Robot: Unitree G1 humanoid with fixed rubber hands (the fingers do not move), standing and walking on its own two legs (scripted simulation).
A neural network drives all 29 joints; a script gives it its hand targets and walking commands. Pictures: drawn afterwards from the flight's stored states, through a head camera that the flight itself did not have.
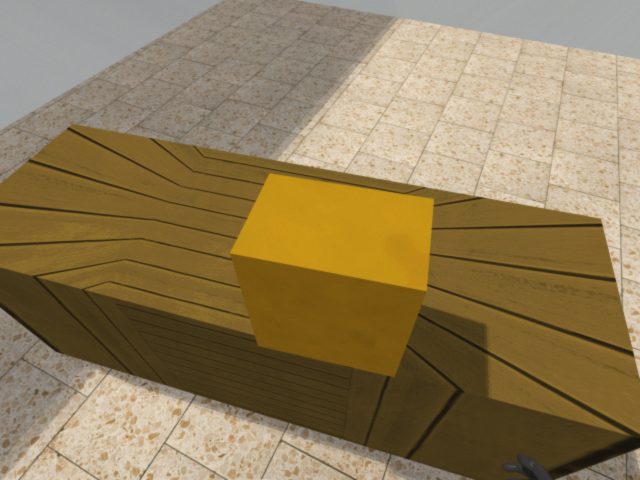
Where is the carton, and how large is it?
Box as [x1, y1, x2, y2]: [230, 173, 433, 376]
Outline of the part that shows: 270,173 230,252 257,344 264,347 394,376 426,291 433,199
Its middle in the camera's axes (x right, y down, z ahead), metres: +0.02 +0.06 +0.64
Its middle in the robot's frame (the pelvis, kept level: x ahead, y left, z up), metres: +0.43 -0.01 -0.06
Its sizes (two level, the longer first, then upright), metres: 0.252 0.163 0.277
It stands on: a pedestal, 0.56 m high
